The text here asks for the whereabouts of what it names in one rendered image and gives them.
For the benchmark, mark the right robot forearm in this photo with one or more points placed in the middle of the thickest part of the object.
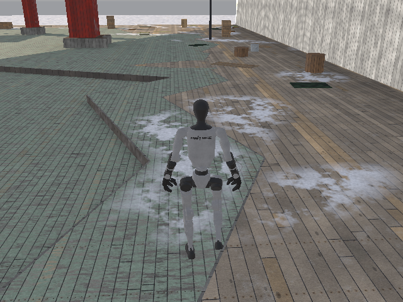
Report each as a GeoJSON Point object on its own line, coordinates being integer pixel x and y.
{"type": "Point", "coordinates": [232, 167]}

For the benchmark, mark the robot left upper arm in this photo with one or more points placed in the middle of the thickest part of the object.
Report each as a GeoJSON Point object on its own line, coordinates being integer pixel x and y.
{"type": "Point", "coordinates": [181, 133]}

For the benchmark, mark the left robot forearm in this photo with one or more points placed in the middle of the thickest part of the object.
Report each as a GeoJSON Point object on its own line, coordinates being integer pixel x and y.
{"type": "Point", "coordinates": [169, 168]}

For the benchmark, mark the robot right thigh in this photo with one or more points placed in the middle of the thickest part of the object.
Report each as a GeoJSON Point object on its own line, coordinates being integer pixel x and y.
{"type": "Point", "coordinates": [216, 183]}

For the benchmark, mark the robot right upper arm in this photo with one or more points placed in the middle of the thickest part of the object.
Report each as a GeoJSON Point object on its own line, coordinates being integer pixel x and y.
{"type": "Point", "coordinates": [224, 143]}

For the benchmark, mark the humanoid robot head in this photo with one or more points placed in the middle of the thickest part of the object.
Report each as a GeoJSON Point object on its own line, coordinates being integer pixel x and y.
{"type": "Point", "coordinates": [200, 108]}

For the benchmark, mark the right robot hand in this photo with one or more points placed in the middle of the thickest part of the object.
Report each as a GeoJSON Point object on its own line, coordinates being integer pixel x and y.
{"type": "Point", "coordinates": [234, 181]}

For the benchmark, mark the left robot hand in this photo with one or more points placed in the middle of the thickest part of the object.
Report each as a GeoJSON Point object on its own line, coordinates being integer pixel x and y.
{"type": "Point", "coordinates": [168, 182]}

